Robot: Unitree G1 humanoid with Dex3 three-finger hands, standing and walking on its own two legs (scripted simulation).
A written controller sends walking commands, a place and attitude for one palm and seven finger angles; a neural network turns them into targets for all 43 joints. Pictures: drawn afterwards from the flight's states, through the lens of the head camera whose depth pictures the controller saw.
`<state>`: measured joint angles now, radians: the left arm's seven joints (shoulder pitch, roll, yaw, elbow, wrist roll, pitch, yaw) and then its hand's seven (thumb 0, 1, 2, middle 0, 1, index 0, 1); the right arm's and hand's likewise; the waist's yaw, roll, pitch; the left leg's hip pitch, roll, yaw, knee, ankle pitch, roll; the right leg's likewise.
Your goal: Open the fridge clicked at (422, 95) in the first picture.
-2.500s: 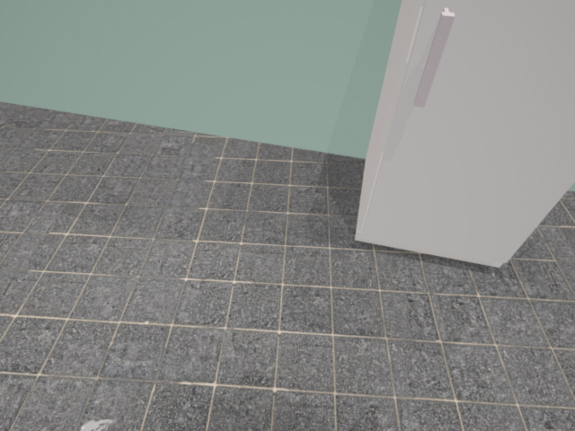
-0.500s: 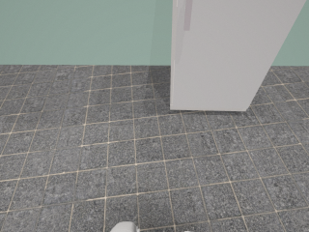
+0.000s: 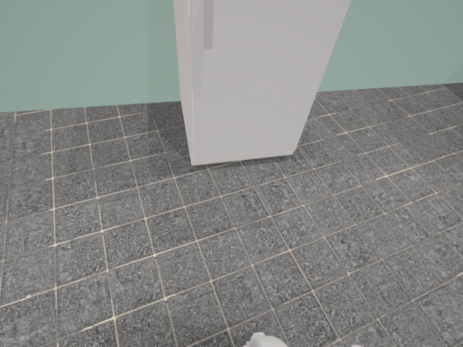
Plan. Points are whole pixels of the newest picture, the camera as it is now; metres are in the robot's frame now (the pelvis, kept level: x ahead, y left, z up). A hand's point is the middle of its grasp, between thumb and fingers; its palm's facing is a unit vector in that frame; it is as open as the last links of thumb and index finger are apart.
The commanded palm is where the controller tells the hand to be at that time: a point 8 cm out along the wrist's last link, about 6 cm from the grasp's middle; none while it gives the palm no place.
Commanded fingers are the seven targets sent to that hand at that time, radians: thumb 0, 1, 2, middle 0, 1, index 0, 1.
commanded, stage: walk to a spot facing it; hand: left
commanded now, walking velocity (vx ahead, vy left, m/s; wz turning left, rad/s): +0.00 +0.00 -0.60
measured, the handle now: (207, 9) +1.05 +0.18 +0.09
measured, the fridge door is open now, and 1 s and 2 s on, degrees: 0 0 0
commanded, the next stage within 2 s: turn to face it in 1.14 s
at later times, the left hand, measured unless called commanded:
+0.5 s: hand (168, 333) +0.17 +0.13 -0.16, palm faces -0.30 -0.93 -0.21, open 7.4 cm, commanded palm none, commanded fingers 0.00 0.90 0.90 -0.20 -0.30 -0.20 -0.30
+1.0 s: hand (216, 221) +0.42 +0.06 -0.16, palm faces -0.53 -0.83 -0.16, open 7.4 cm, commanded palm none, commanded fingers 0.00 0.90 0.90 -0.20 -0.30 -0.20 -0.30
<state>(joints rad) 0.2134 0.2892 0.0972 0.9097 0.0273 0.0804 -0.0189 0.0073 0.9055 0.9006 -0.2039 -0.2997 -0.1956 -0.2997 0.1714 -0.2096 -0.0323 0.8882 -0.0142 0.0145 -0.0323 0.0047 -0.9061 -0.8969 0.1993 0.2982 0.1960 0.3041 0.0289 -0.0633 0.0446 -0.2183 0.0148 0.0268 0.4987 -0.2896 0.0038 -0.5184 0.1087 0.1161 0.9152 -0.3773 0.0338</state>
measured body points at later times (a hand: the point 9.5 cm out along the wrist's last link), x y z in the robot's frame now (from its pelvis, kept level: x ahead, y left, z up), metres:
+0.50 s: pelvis +0.05 -0.04 +0.00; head +0.07 -0.04 +0.45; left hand +0.18 +0.18 -0.14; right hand +0.00 -0.31 -0.14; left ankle +0.11 +0.08 -0.68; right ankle -0.03 -0.14 -0.74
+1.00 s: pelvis +0.25 -0.05 +0.01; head +0.28 -0.04 +0.46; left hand +0.45 +0.11 -0.15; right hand +0.09 -0.21 -0.14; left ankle +0.25 +0.04 -0.74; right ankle +0.21 -0.20 -0.64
